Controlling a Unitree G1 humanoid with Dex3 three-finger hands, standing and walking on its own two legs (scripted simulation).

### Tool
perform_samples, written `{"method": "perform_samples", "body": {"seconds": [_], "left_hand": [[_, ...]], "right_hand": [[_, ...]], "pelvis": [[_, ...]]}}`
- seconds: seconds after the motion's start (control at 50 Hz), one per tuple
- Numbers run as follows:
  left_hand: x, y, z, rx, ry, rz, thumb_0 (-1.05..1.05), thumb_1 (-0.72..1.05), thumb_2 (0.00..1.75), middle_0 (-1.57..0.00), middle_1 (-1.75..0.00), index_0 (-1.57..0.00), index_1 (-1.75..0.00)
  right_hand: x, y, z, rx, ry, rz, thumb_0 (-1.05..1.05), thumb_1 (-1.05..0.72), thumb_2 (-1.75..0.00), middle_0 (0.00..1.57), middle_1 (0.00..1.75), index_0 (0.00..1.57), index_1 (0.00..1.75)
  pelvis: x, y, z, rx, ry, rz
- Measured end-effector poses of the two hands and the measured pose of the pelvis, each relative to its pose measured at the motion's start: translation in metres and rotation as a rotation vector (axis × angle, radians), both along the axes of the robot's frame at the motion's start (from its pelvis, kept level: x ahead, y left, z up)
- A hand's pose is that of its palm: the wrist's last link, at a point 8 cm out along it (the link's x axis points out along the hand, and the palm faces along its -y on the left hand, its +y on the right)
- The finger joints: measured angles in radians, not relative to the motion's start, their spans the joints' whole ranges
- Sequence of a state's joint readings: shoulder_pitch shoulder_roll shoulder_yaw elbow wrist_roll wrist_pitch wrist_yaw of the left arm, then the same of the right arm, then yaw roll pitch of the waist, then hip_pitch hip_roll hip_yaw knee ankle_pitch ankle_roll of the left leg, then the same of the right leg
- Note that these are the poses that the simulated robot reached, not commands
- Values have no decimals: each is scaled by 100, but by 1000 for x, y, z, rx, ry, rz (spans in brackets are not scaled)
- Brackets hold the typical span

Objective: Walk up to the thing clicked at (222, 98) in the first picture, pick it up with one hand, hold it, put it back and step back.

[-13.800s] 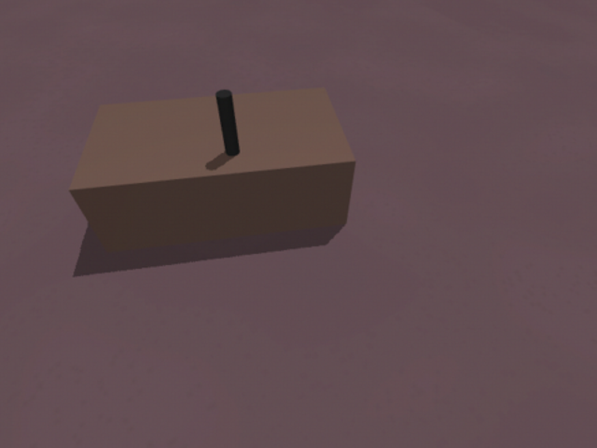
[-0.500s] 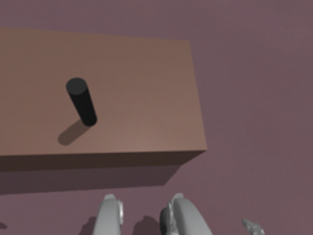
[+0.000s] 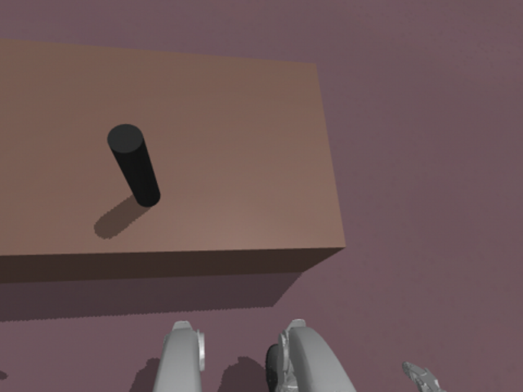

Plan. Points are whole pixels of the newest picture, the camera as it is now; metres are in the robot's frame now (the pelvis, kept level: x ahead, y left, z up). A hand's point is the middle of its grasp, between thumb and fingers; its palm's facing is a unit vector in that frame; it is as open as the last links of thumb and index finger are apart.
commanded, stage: go down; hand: left
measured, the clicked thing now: (138, 172) +0.51 +0.20 -0.18
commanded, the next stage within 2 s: approach in 0.50 s
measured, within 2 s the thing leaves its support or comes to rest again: neither
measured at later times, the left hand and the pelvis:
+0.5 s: hand out of the picture +0.43 +0.41 +0.08, palm faces +0.21 -0.98 +0.02, open 17.5 cm; pelvis +0.00 +0.01 +0.00, yaw +0 degrees
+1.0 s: hand out of the picture +0.44 +0.37 -0.04, palm faces +0.15 -0.99 +0.08, open 17.8 cm; pelvis -0.02 +0.00 -0.06, yaw -2 degrees
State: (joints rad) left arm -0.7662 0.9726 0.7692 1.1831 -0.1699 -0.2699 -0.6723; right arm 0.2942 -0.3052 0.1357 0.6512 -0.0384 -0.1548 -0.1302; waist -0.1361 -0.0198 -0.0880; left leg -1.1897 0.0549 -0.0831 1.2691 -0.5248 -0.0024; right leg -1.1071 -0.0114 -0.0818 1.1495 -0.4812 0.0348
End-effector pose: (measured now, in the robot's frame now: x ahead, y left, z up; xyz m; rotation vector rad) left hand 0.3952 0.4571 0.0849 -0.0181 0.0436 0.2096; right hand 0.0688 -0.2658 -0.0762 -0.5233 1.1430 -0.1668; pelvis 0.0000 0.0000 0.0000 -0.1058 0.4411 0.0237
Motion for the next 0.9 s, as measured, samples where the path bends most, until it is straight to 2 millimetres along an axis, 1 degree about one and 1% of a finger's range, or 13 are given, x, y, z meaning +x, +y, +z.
{"method": "perform_samples", "body": {"seconds": [0.12,0.24,0.4,0.48,0.6,0.72,0.78,0.82,0.86,0.9], "left_hand": [[3,-3,-1,-4,-29,-4,-2,-54,2,-7,-5,-6,-5],[8,0,1,-4,-22,2,-2,-54,3,-7,-5,-6,-5],[3,6,0,0,-2,9,-2,-54,2,-7,-5,-6,-5],[2,3,-3,-5,-9,0,-2,-54,2,-7,-5,-6,-5],[7,-1,-6,-17,-26,-7,-2,-55,2,-6,-5,-6,-5],[10,1,-5,-20,-22,9,-2,-57,2,-7,-4,-6,-4],[11,0,-12,-21,-2,10,-2,-58,1,-7,-4,-7,-4],[11,-3,-23,-21,16,7,-2,-59,1,-7,-4,-7,-3],[12,-8,-39,-26,31,-3,-1,-60,1,-6,-4,-7,-3],[13,-15,-60,-36,42,-17,-1,-60,0,-6,-4,-6,-3]], "right_hand": [[0,0,-1,-5,5,3,0,-91,-90,21,30,21,30],[0,1,3,-16,-3,-9,0,-91,-90,21,30,21,30],[-3,3,2,-6,16,-13,0,-91,-90,21,30,21,30],[-2,5,0,-4,18,-8,0,-91,-90,21,30,21,30],[0,5,0,-11,8,-2,0,-91,-90,21,30,21,30],[-3,5,1,-14,9,-7,0,-90,-90,21,30,21,30],[-6,5,-2,-9,14,-6,0,-89,-89,20,30,21,30],[-8,5,-7,-5,21,-3,0,-88,-89,20,30,21,30],[-10,4,-13,0,32,1,0,-88,-89,20,30,21,30],[-12,4,-21,3,46,7,0,-88,-89,20,30,21,30]], "pelvis": [[-2,0,-1,-1,-1,2],[1,1,0,-5,0,0],[3,4,1,-6,2,-1],[2,5,0,-5,2,0],[0,5,-1,-6,1,1],[-1,5,-2,-8,4,0],[-2,5,-5,-8,12,-3],[-4,5,-9,-7,20,-6],[-6,6,-15,-7,33,-8],[-8,6,-23,-8,50,-10]]}}
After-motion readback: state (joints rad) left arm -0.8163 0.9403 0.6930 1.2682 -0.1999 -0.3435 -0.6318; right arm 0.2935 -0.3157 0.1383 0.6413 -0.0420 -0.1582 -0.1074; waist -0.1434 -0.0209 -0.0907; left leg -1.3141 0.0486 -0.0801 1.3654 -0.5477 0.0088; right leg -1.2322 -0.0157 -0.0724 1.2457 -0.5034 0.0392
